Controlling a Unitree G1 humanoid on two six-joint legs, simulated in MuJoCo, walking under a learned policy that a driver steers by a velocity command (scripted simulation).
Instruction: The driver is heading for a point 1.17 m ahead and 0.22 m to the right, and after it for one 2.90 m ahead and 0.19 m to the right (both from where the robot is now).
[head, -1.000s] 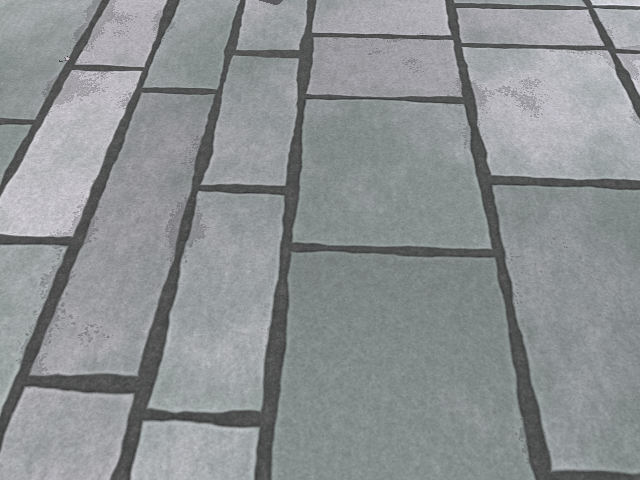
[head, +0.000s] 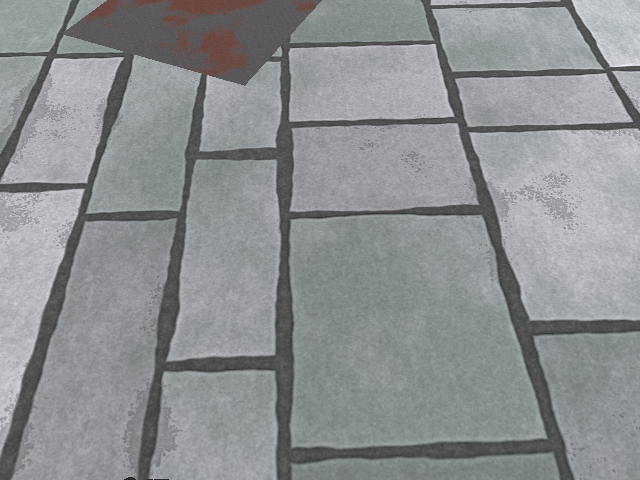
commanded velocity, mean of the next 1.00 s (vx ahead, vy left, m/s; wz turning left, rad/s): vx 1.00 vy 0.00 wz -0.41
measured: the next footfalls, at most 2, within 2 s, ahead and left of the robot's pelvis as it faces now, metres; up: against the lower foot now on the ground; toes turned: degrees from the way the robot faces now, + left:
right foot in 0.16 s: +0.35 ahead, -0.05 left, +0.00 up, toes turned -9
left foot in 0.58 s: +0.82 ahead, +0.00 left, +0.00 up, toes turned -30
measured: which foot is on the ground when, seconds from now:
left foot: down 0.00-0.16, up 0.18-0.56, down 0.58-0.98, up 1.00-1.00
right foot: up 0.00-0.14, down 0.16-0.56, up 0.58-0.96, down 0.98-1.00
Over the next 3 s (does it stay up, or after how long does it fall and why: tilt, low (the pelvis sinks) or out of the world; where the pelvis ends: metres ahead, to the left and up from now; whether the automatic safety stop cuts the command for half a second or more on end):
stays up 1.35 -0.43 0.00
